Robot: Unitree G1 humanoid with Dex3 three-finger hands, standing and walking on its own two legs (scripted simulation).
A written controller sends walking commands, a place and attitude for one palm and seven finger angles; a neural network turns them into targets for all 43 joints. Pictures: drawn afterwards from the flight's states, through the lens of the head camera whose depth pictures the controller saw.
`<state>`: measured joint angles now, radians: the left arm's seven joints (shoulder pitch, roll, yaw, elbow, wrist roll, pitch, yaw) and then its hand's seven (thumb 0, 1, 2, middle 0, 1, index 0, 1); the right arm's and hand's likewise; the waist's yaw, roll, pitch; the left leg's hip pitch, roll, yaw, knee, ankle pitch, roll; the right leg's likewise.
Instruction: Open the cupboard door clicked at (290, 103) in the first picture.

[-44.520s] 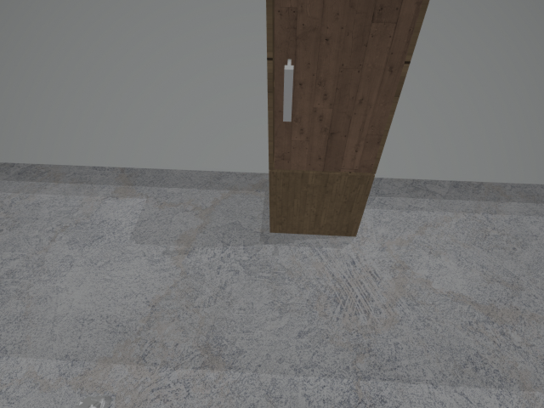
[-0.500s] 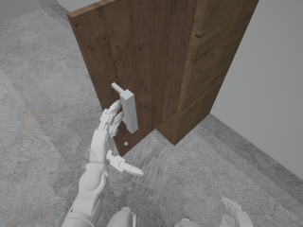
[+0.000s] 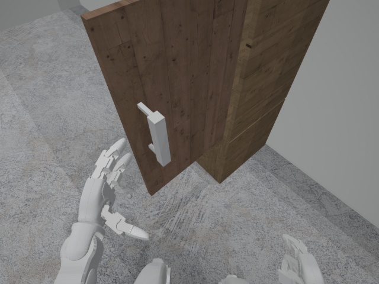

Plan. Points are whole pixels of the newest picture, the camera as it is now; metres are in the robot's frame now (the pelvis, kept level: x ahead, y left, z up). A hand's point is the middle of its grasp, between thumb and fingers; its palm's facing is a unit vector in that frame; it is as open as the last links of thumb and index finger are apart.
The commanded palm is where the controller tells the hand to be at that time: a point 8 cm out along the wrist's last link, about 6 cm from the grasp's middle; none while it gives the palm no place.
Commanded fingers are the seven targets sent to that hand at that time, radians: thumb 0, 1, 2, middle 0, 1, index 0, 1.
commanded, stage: slide the hand sideways off the handle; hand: left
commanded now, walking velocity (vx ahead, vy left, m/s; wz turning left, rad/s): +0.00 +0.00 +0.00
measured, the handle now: (154, 135) +0.42 +0.10 +0.06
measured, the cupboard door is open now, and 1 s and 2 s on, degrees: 91 91 91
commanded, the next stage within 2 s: draw the hand back to the body in 0.06 s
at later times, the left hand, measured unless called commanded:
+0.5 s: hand (97, 206) +0.24 +0.17 +0.10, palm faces -0.02 -1.00 -0.06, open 16.3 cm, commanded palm +0.21 +0.23 +0.11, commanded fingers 0.00 -0.50 0.30 -0.15 -0.30 -0.15 -0.30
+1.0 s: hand (37, 190) +0.24 +0.24 +0.16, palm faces +0.29 -0.88 -0.37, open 13.4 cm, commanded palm +0.19 +0.28 +0.19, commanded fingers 0.00 0.31 0.64 -0.18 -0.30 -0.18 -0.30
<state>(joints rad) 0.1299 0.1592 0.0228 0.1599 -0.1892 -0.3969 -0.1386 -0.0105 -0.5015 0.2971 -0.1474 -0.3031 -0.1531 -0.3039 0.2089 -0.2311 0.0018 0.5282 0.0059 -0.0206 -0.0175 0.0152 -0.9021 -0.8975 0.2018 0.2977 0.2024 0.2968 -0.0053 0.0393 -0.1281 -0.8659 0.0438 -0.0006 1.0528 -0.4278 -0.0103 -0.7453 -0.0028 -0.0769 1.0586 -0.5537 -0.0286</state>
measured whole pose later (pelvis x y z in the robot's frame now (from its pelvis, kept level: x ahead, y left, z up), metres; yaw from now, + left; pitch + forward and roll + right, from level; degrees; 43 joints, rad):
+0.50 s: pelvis +0.01 +0.00 +0.02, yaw +0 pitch +10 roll -1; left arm 0.35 0.23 0.12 -0.08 -0.28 -0.29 -0.21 -0.01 -0.50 0.30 -0.15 -0.30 -0.16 -0.30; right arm 0.25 -0.23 0.03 0.49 0.03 -0.06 -0.05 0.02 -0.90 -0.90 0.20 0.30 0.20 0.30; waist 0.00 0.06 -0.13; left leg -0.73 0.04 -0.01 0.96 -0.40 -0.02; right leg -0.61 0.00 -0.08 0.95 -0.52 -0.03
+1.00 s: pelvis +0.03 +0.01 +0.07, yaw -1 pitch +1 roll -1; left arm 0.45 0.30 0.17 -0.27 -0.05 -0.05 0.11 0.00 -0.03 0.50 -0.17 -0.30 -0.18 -0.30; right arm 0.21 -0.23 0.05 0.58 0.01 -0.08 -0.13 0.02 -0.90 -0.90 0.20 0.30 0.20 0.30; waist 0.04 0.06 -0.03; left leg -0.32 0.02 0.04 0.58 -0.28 0.01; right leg -0.20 -0.01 -0.05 0.54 -0.36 0.00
